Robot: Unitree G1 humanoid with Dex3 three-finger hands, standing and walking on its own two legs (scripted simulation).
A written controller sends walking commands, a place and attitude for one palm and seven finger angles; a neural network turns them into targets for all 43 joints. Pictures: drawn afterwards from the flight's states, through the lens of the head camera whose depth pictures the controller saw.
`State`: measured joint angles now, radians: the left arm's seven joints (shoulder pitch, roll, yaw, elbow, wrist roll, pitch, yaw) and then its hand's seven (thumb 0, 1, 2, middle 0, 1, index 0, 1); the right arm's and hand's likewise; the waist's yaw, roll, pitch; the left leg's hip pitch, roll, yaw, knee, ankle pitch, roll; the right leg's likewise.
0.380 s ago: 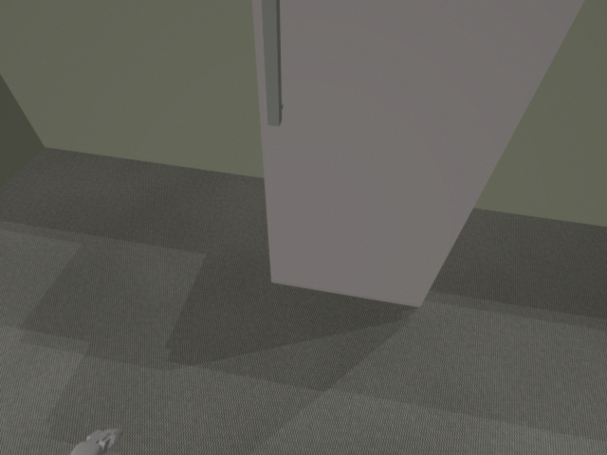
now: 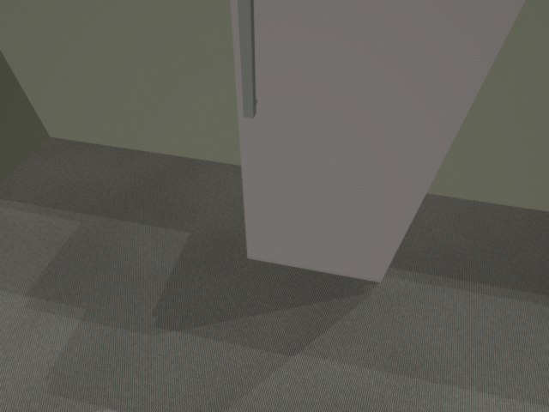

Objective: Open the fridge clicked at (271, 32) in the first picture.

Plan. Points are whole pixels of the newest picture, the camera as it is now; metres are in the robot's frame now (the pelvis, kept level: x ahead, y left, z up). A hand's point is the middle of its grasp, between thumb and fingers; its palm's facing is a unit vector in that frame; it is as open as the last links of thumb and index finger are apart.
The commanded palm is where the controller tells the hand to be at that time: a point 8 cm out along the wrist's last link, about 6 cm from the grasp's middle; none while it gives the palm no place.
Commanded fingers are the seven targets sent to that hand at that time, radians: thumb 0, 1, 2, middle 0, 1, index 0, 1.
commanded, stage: stand and wait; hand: left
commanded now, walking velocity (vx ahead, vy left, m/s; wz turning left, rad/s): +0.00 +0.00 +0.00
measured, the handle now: (250, 44) +0.78 +0.11 +0.19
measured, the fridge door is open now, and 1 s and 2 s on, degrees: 0 0 0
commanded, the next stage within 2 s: look at it before walking up in 0.46 s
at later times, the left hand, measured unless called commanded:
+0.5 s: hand out of the picture +0.07 +0.23 -0.15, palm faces -0.04 -0.94 -0.34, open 7.4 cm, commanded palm none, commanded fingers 0.00 0.90 0.90 -0.20 -0.30 -0.20 -0.30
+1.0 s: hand out of the picture +0.08 +0.23 -0.15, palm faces -0.04 -0.94 -0.34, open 7.4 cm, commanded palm none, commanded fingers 0.00 0.90 0.90 -0.20 -0.30 -0.20 -0.30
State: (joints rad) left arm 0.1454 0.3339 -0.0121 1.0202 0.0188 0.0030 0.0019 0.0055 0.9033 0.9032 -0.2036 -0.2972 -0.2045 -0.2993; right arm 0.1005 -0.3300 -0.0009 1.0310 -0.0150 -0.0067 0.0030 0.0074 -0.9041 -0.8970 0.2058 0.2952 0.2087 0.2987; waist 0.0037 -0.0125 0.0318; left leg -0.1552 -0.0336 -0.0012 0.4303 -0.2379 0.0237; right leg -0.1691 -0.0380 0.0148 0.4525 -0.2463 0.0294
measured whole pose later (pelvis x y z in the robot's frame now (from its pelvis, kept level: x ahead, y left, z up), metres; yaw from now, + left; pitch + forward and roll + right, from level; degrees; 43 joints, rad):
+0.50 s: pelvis -0.01 -0.02 +0.00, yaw +0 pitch -2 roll +0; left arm 0.14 0.34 -0.01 1.08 0.02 -0.01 0.00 0.01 0.90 0.90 -0.20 -0.30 -0.20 -0.30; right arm 0.13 -0.34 0.00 1.12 -0.01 0.00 0.00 0.01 -0.91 -0.90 0.20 0.29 0.21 0.30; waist -0.01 0.00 0.04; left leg -0.15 -0.01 -0.01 0.38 -0.20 0.00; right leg -0.17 -0.01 0.00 0.41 -0.21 0.00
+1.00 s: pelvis +0.00 -0.02 +0.00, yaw +0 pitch -2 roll +0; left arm 0.13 0.34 -0.01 1.08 0.02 -0.01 0.00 0.00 0.90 0.90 -0.20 -0.30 -0.20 -0.30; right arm 0.11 -0.34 0.00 1.11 -0.01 -0.01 0.00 0.01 -0.91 -0.90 0.20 0.29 0.21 0.30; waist 0.00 0.00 0.04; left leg -0.13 0.00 -0.01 0.36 -0.20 -0.01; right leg -0.15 -0.01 0.00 0.38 -0.21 0.00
